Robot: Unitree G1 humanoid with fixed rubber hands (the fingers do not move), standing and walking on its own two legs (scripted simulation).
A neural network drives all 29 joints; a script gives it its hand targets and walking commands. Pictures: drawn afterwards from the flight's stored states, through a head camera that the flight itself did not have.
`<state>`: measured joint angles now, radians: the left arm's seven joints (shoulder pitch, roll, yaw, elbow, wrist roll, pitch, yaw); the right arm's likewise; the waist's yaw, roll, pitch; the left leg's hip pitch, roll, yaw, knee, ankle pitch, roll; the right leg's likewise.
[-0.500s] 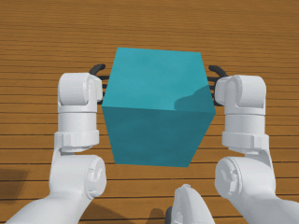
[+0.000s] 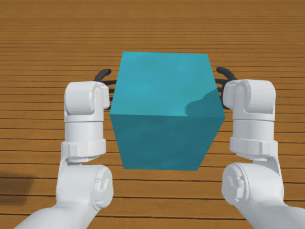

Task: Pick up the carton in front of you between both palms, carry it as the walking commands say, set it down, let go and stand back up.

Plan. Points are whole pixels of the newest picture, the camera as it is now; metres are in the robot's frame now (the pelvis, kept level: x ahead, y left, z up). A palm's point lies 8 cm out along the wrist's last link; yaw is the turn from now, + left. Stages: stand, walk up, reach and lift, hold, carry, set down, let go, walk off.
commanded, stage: carry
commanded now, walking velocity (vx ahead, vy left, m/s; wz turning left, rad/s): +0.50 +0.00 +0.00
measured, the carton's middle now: (162, 115) +0.38 +0.00 +0.11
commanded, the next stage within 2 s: none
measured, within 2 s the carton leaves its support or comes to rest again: neither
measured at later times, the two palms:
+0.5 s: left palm (130, 64) +0.63 +0.11 +0.11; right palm (212, 68) +0.62 -0.19 +0.10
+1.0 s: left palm (129, 42) +0.85 +0.14 +0.09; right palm (195, 43) +0.84 -0.16 +0.09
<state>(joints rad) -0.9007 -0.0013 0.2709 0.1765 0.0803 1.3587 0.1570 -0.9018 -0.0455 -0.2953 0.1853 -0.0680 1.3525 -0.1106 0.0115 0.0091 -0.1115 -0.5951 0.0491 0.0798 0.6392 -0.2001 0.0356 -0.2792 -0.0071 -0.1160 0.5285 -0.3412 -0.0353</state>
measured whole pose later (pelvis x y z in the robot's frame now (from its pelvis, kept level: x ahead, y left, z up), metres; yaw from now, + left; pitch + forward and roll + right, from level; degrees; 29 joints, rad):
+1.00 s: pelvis +0.59 +0.00 +0.01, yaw -3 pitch +4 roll +0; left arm -0.16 -0.14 0.13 -0.24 0.13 1.24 0.08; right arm -0.18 0.14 -0.11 -0.21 -0.14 1.22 -0.08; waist -0.01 -0.01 -0.17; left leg -0.33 0.03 0.22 0.44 -0.18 0.07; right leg -0.39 -0.07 -0.07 1.06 -0.40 0.01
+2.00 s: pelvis +0.96 -0.04 +0.00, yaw -1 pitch +3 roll +0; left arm -0.17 -0.13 0.11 -0.25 0.13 1.21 0.08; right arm -0.18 0.14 -0.12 -0.25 -0.14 1.21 -0.08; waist 0.00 0.01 -0.16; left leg -0.23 0.05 0.13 0.55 -0.37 0.00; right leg -0.30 -0.07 -0.20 0.56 -0.32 -0.01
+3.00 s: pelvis +0.92 -0.04 +0.00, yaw -1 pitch +1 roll +0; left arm -0.23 -0.15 0.18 0.19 0.25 0.73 0.02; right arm -0.24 0.15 -0.19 0.20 -0.26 0.74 -0.02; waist 0.00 0.00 -0.09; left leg -0.24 0.04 0.13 0.51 -0.28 0.02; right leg -0.29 -0.06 -0.18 0.50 -0.22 -0.03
